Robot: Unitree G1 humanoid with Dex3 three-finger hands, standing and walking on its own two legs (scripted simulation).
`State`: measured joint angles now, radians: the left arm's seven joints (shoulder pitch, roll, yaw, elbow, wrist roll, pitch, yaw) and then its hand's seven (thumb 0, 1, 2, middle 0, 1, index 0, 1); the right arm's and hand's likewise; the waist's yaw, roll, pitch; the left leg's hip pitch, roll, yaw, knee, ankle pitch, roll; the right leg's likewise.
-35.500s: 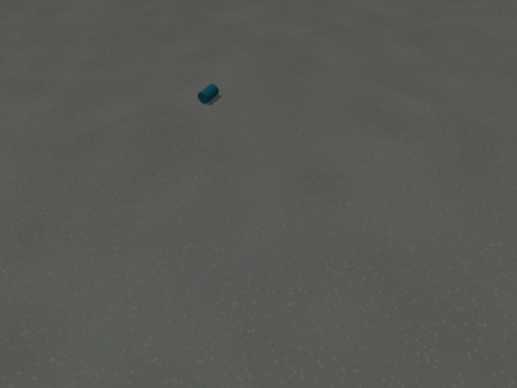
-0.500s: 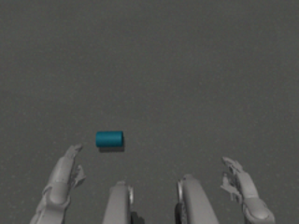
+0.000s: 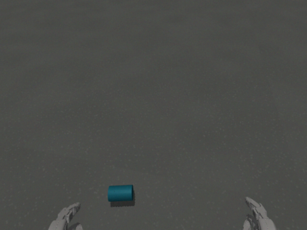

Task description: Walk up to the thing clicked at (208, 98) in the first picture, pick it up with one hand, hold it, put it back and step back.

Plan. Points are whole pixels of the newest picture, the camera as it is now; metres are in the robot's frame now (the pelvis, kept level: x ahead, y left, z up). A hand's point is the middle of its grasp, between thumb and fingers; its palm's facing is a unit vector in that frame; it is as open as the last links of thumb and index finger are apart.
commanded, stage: home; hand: left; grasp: from above
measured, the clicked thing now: (121, 193) +0.51 +0.21 -0.66
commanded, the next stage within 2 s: stand in 2.00 s
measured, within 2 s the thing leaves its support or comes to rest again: neither
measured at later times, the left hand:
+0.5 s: hand out of the picture +0.16 +0.18 -0.04, palm faces +0.06 -0.98 -0.20, open 7.4 cm
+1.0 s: hand out of the picture +0.15 +0.18 -0.04, palm faces +0.04 -0.98 -0.20, open 7.4 cm
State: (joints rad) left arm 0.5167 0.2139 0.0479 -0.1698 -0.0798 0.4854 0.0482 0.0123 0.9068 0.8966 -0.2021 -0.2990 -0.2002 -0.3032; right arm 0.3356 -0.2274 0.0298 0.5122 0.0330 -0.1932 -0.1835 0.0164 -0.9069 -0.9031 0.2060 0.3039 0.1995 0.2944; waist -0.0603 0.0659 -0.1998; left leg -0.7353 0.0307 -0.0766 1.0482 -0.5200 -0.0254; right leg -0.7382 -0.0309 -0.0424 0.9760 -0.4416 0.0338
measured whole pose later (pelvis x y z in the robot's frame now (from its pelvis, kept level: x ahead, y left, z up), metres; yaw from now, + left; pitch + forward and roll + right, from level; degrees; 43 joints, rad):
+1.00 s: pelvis -0.01 +0.00 +0.01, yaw +0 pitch +9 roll -2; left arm 0.50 0.23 0.03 -0.14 -0.05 0.47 0.01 0.01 0.91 0.90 -0.20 -0.30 -0.20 -0.30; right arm 0.29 -0.22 0.03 0.55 0.01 -0.26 -0.18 0.02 -0.90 -0.90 0.21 0.30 0.20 0.29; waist -0.04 0.05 -0.15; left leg -0.68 0.03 -0.07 1.02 -0.50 -0.02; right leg -0.68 -0.03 -0.04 0.94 -0.42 0.04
